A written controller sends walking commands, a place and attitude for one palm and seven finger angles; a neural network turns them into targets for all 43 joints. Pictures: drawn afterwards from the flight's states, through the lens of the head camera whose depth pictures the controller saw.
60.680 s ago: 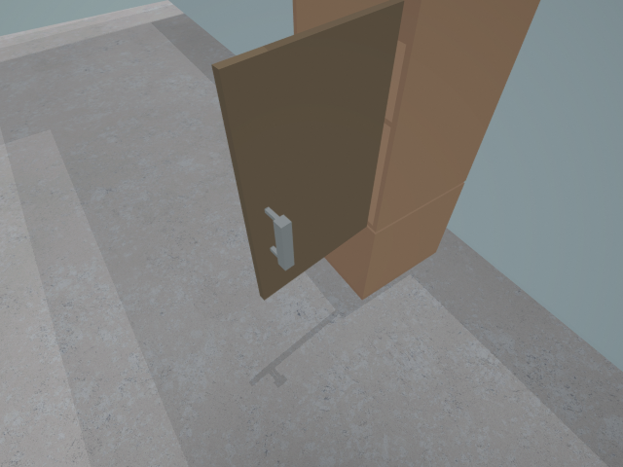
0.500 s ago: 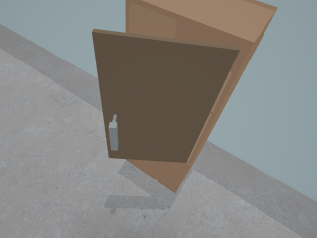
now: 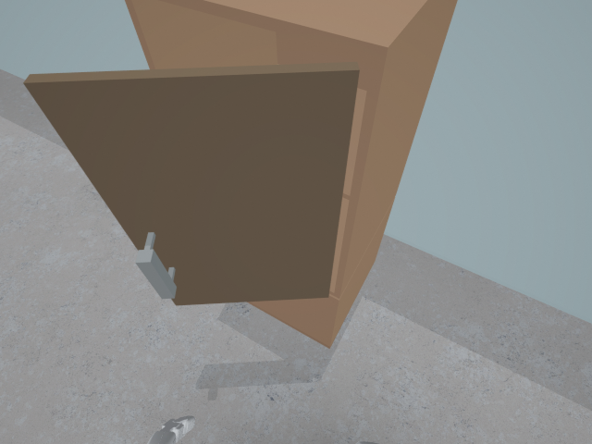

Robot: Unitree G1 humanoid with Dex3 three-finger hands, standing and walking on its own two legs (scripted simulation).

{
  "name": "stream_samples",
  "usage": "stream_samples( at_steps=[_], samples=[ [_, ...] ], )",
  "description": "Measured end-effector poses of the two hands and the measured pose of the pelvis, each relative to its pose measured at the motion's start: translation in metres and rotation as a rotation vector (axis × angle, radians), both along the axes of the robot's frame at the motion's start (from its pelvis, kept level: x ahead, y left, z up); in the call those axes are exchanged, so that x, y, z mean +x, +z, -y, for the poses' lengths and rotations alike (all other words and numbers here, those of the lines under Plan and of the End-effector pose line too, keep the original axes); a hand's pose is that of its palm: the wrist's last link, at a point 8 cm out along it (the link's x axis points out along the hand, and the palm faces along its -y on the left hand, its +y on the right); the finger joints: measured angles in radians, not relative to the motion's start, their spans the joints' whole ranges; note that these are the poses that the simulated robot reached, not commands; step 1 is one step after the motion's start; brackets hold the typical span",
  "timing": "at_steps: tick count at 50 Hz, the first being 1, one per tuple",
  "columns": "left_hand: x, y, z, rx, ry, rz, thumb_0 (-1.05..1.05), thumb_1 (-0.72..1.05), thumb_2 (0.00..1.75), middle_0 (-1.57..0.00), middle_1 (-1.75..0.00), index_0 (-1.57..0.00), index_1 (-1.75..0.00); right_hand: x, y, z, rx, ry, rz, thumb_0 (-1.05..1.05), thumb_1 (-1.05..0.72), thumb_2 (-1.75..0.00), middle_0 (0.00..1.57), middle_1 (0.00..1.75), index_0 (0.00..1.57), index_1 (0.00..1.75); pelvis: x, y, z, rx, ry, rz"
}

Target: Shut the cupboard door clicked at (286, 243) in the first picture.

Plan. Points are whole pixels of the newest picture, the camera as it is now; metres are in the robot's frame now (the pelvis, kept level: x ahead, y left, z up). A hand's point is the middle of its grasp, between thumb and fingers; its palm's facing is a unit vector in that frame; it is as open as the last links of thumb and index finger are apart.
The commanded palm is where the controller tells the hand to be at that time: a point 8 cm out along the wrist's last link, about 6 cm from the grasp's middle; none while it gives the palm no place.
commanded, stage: come to a stop and stand still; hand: left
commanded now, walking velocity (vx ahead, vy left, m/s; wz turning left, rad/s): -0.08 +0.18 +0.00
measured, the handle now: (160, 265) +0.43 +0.26 -0.11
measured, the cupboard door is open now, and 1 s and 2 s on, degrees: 33 33 33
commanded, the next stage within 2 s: look again from close up in 0.88 s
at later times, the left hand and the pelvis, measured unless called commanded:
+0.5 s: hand out of the picture -0.05 +0.21 -0.18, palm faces +0.09 -0.97 -0.22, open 7.4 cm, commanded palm none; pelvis -0.04 +0.02 +0.00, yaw +0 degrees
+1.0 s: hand out of the picture -0.08 +0.17 -0.17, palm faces +0.04 -0.99 -0.14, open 7.3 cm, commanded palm none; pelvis -0.07 +0.02 +0.01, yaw +1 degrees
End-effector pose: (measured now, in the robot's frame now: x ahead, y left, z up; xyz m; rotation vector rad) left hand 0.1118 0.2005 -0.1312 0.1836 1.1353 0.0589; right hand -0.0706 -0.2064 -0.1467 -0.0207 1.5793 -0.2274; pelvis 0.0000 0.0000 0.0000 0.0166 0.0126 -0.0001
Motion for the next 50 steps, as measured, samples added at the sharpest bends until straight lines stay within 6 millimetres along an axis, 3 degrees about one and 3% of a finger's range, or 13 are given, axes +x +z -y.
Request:
stream_samples(
  at_steps=[5,10,13,16,21,27,32,40,50],
  samples=[
    [-0.007,0.001,-0.002,-0.013,0.052,0.036,-0.01,0.92,0.89,-0.2,-0.3,-0.2,-0.3,0.052,0.005,0.019,-0.046,0.068,0.132,0.01,-0.91,-0.89,0.2,0.3,0.19,0.3,-0.008,0.002,0.001,0.0,0.01,0.003],
    [-0.036,-0.012,-0.028,-0.008,0.098,0.005,-0.01,0.91,0.89,-0.2,-0.3,-0.2,-0.3,0.096,0.014,0.019,-0.1,0.128,0.285,0.01,-0.91,-0.89,0.2,0.29,0.19,0.3,-0.019,-0.003,-0.009,-0.011,0.009,0.004],
    [-0.061,-0.023,-0.046,-0.005,0.133,-0.045,0.0,0.91,0.89,-0.2,-0.3,-0.2,-0.3,0.105,0.018,0.01,-0.121,0.15,0.345,0.0,-0.91,-0.89,0.2,0.29,0.19,0.3,-0.025,-0.008,-0.017,-0.012,0.01,0.014],
    [-0.089,-0.021,-0.058,0.008,0.159,-0.108,0.0,0.91,0.89,-0.2,-0.3,-0.2,-0.3,0.105,0.023,-0.002,-0.112,0.173,0.355,0.0,-0.91,-0.89,0.2,0.29,0.19,0.3,-0.028,-0.002,-0.021,-0.01,0.01,0.016],
    [-0.135,-0.013,-0.064,0.029,0.189,-0.194,0.0,0.91,0.9,-0.19,-0.3,-0.2,-0.3,0.105,0.022,-0.01,-0.091,0.198,0.354,0.0,-0.94,-0.89,0.2,0.3,0.2,0.3,-0.035,0.003,-0.026,-0.004,0.012,0.006],
    [-0.18,-0.009,-0.049,0.037,0.184,-0.28,0.01,0.91,0.9,-0.19,-0.3,-0.2,-0.3,0.092,0.01,-0.012,-0.045,0.174,0.343,0.0,-0.94,-0.89,0.2,0.3,0.2,0.3,-0.046,0.002,-0.023,0.003,0.001,0.004],
    [-0.2,-0.006,-0.031,0.0,0.165,-0.303,0.01,0.91,0.9,-0.19,-0.3,-0.2,-0.3,0.071,0.013,-0.004,-0.053,0.161,0.315,-0.01,-0.95,-0.89,0.2,0.3,0.2,0.3,-0.053,0.007,-0.022,-0.008,0.007,0.022],
    [-0.201,-0.014,-0.014,-0.056,0.149,-0.279,0.01,0.91,0.9,-0.19,-0.3,-0.2,-0.3,0.018,0.017,-0.001,-0.06,0.151,0.196,0.0,-0.93,-0.89,0.2,0.3,0.19,0.3,-0.061,0.01,-0.018,-0.014,0.013,0.038],
    [-0.202,-0.013,-0.018,-0.04,0.132,-0.282,0.0,0.91,0.89,-0.2,-0.3,-0.2,-0.3,-0.038,0.013,-0.024,-0.005,0.106,0.074,0.01,-0.91,-0.89,0.2,0.3,0.19,0.3,-0.066,0.01,-0.02,-0.024,0.014,0.027]
  ],
)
